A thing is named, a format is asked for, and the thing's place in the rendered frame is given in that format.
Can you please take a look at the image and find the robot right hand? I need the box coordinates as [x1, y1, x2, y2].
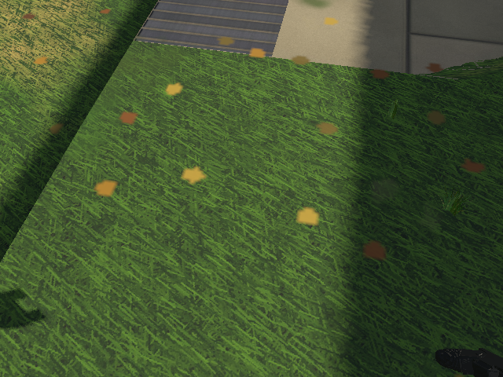
[435, 348, 503, 377]

